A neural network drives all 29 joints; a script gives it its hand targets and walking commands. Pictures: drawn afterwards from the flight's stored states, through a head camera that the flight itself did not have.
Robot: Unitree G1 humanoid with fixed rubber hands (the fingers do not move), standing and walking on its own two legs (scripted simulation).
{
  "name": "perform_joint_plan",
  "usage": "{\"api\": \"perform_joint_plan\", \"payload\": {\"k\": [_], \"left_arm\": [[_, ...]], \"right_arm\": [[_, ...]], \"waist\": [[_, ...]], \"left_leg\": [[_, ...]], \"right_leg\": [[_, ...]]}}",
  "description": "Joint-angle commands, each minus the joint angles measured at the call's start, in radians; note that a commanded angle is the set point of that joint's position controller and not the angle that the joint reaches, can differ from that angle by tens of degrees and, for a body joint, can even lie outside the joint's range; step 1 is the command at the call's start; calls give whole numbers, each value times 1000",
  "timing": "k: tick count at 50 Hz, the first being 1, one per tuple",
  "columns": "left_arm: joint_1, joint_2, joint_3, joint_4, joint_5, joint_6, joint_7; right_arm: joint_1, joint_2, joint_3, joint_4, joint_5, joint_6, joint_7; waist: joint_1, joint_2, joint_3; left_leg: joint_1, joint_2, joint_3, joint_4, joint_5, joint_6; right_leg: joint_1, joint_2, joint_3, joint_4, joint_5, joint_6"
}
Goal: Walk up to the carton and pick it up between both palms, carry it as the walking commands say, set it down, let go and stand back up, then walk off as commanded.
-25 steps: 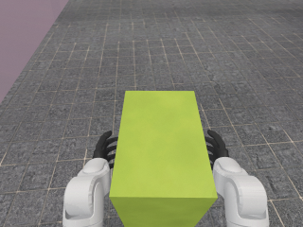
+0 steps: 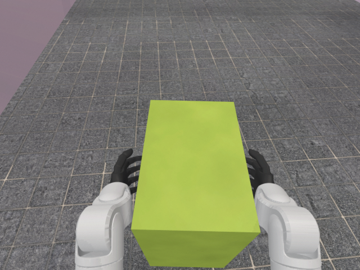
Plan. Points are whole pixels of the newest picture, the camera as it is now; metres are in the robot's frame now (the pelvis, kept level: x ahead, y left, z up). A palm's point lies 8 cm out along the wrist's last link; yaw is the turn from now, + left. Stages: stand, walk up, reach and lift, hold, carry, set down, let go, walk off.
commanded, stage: carry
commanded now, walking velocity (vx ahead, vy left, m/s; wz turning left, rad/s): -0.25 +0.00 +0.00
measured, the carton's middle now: (189, 189) +0.31 +0.00 +0.02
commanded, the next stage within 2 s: none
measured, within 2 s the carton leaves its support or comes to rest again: neither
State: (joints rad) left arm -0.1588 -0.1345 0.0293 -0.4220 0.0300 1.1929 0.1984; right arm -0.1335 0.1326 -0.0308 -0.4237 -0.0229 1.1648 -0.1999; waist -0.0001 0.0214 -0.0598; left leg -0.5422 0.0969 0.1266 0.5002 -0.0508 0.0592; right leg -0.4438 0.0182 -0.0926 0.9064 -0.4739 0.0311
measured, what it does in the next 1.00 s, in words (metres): walks backwards: right foot, then left foot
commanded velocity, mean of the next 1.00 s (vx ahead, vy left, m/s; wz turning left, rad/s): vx -0.25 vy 0.00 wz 0.00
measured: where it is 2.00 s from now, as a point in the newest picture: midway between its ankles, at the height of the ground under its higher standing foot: outside the picture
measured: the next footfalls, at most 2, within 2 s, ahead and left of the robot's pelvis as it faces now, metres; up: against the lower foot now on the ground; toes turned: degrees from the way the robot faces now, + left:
right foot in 0.08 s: -0.05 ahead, -0.13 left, +0.00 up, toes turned -6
left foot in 0.36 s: -0.07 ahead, +0.11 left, +0.00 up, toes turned +7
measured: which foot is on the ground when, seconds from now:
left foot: down 0.00-0.12, up 0.14-0.34, down 0.36-0.64, up 0.66-0.96, down 0.98-1.00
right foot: up 0.00-0.06, down 0.08-0.38, up 0.40-0.62, down 0.64-1.00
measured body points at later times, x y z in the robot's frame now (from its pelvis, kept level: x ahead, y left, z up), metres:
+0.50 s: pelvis -0.16 -0.01 +0.00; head -0.15 +0.01 +0.45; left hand +0.11 +0.13 +0.07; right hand +0.11 -0.14 +0.08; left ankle -0.11 +0.11 -0.73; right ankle -0.17 -0.11 -0.67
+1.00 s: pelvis -0.37 -0.02 +0.00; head -0.37 -0.01 +0.45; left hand -0.10 +0.12 +0.08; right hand -0.09 -0.15 +0.09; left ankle -0.41 +0.09 -0.73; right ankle -0.24 -0.12 -0.73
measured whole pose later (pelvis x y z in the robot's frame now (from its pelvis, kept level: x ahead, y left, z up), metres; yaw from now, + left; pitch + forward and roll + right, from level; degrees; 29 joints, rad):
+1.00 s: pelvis -0.37 -0.02 +0.00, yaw +2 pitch +4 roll +2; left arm -0.08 -0.13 0.02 -0.45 0.03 1.18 0.19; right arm -0.09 0.13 0.01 -0.43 0.00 1.18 -0.22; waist -0.03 -0.05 -0.09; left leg -0.27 0.01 0.10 0.54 -0.35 -0.01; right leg -0.53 -0.07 -0.12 0.51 -0.07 -0.03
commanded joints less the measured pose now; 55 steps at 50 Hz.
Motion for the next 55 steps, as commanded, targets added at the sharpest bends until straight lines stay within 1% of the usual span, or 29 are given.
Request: {"api": "perform_joint_plan", "payload": {"k": [1,2,4,6,8,10,15,17,18,19,20,21,23,25,27,31,32,33,34,36,38,45,48,49,50,51,52,54,55], "left_arm": [[-289,-917,-557,-82,-284,-21,-135],[-265,-916,-555,-70,-283,-19,-138],[-251,-915,-552,-64,-287,-20,-151],[-300,-928,-556,-88,-294,-33,-165],[-327,-958,-569,-145,-295,-43,-173],[-328,-939,-559,-181,-280,-55,-170],[-289,-879,-538,-210,-261,-63,-141],[-237,-853,-526,-181,-244,-49,-128],[-214,-841,-524,-163,-237,-42,-122],[-205,-825,-525,-145,-229,-36,-117],[-236,-837,-553,-178,-247,-32,-119],[-264,-848,-567,-177,-254,-27,-123],[-291,-889,-583,-162,-274,-29,-139],[-354,-918,-595,-172,-299,-30,-148],[-387,-914,-596,-179,-313,-29,-147],[-283,-883,-559,-105,-301,-8,-148],[-266,-875,-549,-90,-298,-4,-153],[-282,-851,-543,-88,-297,-4,-155],[-275,-866,-536,-84,-284,-9,-158],[-298,-889,-534,-145,-279,-24,-169],[-294,-883,-515,-151,-266,-36,-167],[-231,-819,-490,-159,-242,-36,-135],[-214,-808,-500,-137,-238,-26,-127],[-218,-807,-504,-125,-237,-26,-126],[-231,-826,-532,-150,-256,-23,-132],[-292,-844,-562,-175,-273,-25,-139],[-366,-869,-583,-199,-293,-30,-145],[-364,-927,-604,-176,-312,-35,-162],[-372,-932,-613,-180,-320,-37,-165]], "right_arm": [[-237,906,506,-77,244,-12,148],[-221,901,508,-70,238,-11,145],[-217,901,524,-67,234,-16,141],[-295,916,565,-131,248,-23,145],[-370,963,605,-180,279,-35,156],[-381,983,642,-188,317,-44,164],[-363,948,635,-218,339,-36,150],[-310,921,614,-182,321,-18,145],[-287,906,597,-155,307,-9,145],[-281,880,579,-130,295,-3,147],[-253,879,562,-117,290,-10,153],[-236,898,557,-114,286,-9,154],[-259,916,543,-111,269,-12,156],[-300,925,528,-117,257,-19,153],[-318,914,523,-138,248,-22,143],[-216,880,513,-98,218,-5,121],[-201,874,517,-88,213,-3,119],[-195,873,526,-90,209,1,116],[-274,860,550,-131,221,1,119],[-360,940,609,-172,275,-17,136],[-369,958,633,-156,304,-19,146],[-320,913,612,-151,307,-2,126],[-263,895,573,-96,280,5,126],[-262,893,563,-81,276,5,130],[-251,888,548,-80,264,-2,134],[-259,908,545,-87,262,-10,141],[-298,928,549,-116,268,-18,144],[-289,938,553,-131,252,-23,149],[-292,932,550,-139,250,-28,150]], "waist": [[-23,207,-372],[-13,189,-391],[-8,83,-364],[-15,-284,-301],[4,-236,-248],[-2,-156,-246],[-2,-203,-324],[-13,-200,-348],[-17,-168,-365],[-8,-43,-361],[-16,260,-364],[-30,348,-363],[-25,164,-345],[-19,173,-291],[-23,191,-274],[-12,131,-280],[-12,58,-269],[-17,-191,-262],[-3,-351,-226],[-1,-180,-200],[-4,-141,-215],[7,-221,-303],[0,-164,-335],[8,-109,-314],[-6,130,-299],[-18,274,-200],[-30,265,-173],[-29,132,-161],[-25,132,-169]], "left_leg": [[460,230,-282,-136,201,49],[458,216,-257,-115,232,21],[302,155,-209,-41,131,-38],[22,8,4,142,-278,-109],[-39,-58,-12,516,-434,-102],[-68,-47,-88,660,-380,-101],[-6,-58,-52,328,-357,-113],[147,-69,-2,29,-196,-112],[281,-15,-21,-68,-35,-107],[403,108,-138,-77,310,-83],[489,302,-332,-26,820,43],[439,345,-344,-52,896,141],[321,274,-249,-49,616,122],[253,200,-172,-80,329,63],[266,187,-207,-127,90,43],[227,167,-242,-127,-148,8],[154,129,-213,-67,-206,-29],[2,13,-89,104,-292,-91],[-55,-63,22,351,-513,-114],[-8,-67,-101,655,-451,-87],[-11,-55,-113,723,-345,-98],[116,-98,-47,234,-457,-92],[327,-64,-8,-121,-310,-80],[400,16,-88,-161,-296,-65],[395,200,-312,-209,-247,7],[285,294,-361,-238,-121,83],[211,341,-363,-252,8,137],[165,257,-227,-198,85,115],[189,222,-175,-156,140,97]], "right_leg": [[8,12,-32,-274,-26,-11],[76,5,-41,-416,75,-18],[219,-121,103,-556,220,-53],[237,-371,275,-462,751,-162],[168,-406,256,-482,968,-225],[193,-343,152,-414,966,-209],[363,-301,142,-302,1068,-172],[345,-261,108,-254,1000,-124],[264,-236,97,-237,884,-87],[119,-181,92,-177,555,-41],[-64,-73,18,-59,221,25],[-87,-22,-15,132,-181,42],[-19,-44,45,244,-115,30],[-10,-38,25,145,-30,20],[-1,-20,-12,-27,-15,14],[146,-39,-13,-436,134,-20],[214,-108,78,-535,178,-42],[267,-330,333,-593,306,-107],[144,-482,406,-609,518,-210],[62,-384,257,-578,600,-215],[106,-312,154,-535,482,-184],[276,-318,232,-577,448,-169],[228,-270,184,-549,383,-87],[131,-236,166,-519,331,-50],[7,-145,78,-399,275,10],[-79,-68,-21,-244,76,32],[-81,-35,-43,-23,-45,38],[-60,-42,20,200,23,23],[-79,-36,26,232,58,20]]}}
